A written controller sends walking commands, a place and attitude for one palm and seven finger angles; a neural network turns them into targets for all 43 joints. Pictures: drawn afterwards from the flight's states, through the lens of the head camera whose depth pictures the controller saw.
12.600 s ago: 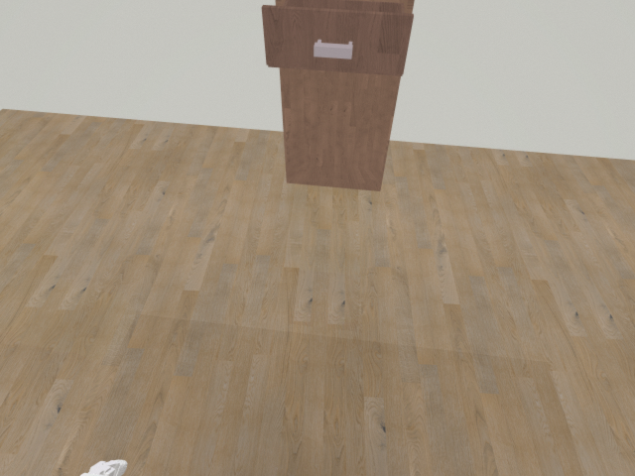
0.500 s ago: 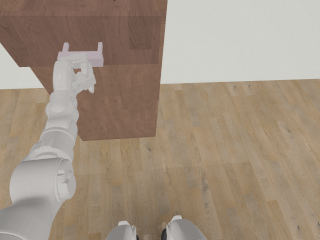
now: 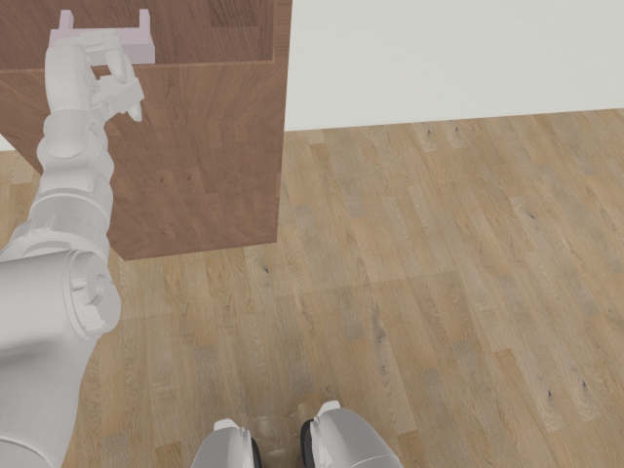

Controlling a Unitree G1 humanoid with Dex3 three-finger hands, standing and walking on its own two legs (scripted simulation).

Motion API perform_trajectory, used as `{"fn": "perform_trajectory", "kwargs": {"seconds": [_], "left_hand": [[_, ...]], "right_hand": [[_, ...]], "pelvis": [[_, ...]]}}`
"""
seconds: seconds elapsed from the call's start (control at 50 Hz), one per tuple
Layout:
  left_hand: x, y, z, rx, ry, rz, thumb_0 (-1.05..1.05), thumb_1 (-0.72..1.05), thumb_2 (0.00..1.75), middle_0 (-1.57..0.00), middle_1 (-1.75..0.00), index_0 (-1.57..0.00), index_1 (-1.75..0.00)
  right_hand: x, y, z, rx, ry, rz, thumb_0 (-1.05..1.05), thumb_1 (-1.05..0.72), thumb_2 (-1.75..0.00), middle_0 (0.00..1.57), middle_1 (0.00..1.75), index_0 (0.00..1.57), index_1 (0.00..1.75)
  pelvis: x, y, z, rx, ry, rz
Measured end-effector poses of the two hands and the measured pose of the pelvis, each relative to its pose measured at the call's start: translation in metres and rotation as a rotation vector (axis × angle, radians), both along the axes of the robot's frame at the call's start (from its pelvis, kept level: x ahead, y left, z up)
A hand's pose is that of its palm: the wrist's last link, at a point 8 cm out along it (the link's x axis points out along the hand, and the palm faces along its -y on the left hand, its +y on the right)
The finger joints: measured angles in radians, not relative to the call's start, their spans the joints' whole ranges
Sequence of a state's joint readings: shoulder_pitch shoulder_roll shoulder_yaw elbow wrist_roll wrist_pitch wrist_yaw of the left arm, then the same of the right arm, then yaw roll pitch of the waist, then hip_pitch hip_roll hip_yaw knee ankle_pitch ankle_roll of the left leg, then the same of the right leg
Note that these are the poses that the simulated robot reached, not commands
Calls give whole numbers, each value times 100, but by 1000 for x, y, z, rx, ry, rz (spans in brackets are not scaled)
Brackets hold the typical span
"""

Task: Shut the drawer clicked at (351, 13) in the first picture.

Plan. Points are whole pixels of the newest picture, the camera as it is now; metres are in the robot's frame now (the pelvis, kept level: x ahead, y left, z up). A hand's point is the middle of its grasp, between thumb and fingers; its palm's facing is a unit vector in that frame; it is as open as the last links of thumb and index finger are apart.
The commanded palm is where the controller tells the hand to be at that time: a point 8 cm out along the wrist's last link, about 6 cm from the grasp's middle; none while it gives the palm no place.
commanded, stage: push the drawer shut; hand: left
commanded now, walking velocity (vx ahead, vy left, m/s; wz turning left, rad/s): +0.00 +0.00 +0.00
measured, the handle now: (105, 32) +0.65 +0.16 +0.09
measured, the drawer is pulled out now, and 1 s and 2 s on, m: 0.00 0.00 0.00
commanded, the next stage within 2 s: pull the fist back off the drawer in 0.28 s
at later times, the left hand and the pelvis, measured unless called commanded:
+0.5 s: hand (126, 82) +0.57 +0.14 +0.09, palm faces +0.05 -1.00 -0.04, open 3.0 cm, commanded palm +0.57 +0.16 +0.09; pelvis -0.02 +0.00 -0.01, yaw +2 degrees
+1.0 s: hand (129, 98) +0.55 +0.14 +0.09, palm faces +0.05 -1.00 -0.02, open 3.2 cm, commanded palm +0.51 +0.17 +0.09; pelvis +0.01 +0.00 +0.01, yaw -1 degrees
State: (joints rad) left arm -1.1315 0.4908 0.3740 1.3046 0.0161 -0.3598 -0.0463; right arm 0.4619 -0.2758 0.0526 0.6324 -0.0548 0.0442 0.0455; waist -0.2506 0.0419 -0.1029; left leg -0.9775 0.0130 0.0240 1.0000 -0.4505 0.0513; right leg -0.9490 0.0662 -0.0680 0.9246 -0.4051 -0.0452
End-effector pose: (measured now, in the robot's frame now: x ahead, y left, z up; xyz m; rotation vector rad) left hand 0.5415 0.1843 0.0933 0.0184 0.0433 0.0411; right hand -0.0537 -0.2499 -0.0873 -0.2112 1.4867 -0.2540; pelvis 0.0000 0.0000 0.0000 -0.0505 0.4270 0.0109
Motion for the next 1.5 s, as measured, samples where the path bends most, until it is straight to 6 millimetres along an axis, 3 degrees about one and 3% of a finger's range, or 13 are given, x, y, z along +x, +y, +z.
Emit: {"fn": "perform_trajectory", "kwargs": {"seconds": [0.2,0.44,0.7,0.84,0.98,1.26,1.34,1.5], "left_hand": [[2,6,-1,4,16,3,-3,69,92,-140,-160,-140,-160],[4,8,0,16,12,7,-2,64,96,-140,-160,-140,-160],[1,2,1,11,12,0,1,73,94,-140,-160,-140,-160],[-2,-1,0,-4,7,5,1,80,91,-140,-160,-140,-160],[-14,5,-5,6,10,10,2,87,90,-140,-160,-140,-160],[-40,15,4,0,-46,7,2,90,90,-140,-160,-140,-160],[-61,18,11,0,-59,-2,2,90,90,-139,-160,-140,-160],[-120,34,29,7,-61,17,2,90,90,-140,-160,-140,-160]], "right_hand": [[-1,5,0,10,37,17,1,-90,-90,21,30,20,30],[-7,-1,-3,-26,25,54,1,-90,-90,21,30,20,30],[-28,7,-1,-5,34,26,1,-90,-90,21,30,20,30],[-24,13,1,24,25,-7,1,-90,-90,21,30,20,30],[2,13,3,46,-5,-12,1,-90,-90,21,30,20,30],[90,-7,1,32,-152,60,1,-90,-90,20,30,20,30],[112,-7,5,50,-220,59,1,-90,-90,20,30,20,30],[156,-2,19,78,-385,101,1,-90,-90,20,30,20,30]], "pelvis": [[2,1,-1,-12,8,22],[-14,1,-10,-26,31,44],[-20,3,-10,-25,24,26],[-10,5,-3,-14,4,1],[6,5,7,-2,-23,-13],[27,1,16,9,-69,2],[31,0,22,16,-98,-10],[33,-5,36,25,-196,-3]]}}
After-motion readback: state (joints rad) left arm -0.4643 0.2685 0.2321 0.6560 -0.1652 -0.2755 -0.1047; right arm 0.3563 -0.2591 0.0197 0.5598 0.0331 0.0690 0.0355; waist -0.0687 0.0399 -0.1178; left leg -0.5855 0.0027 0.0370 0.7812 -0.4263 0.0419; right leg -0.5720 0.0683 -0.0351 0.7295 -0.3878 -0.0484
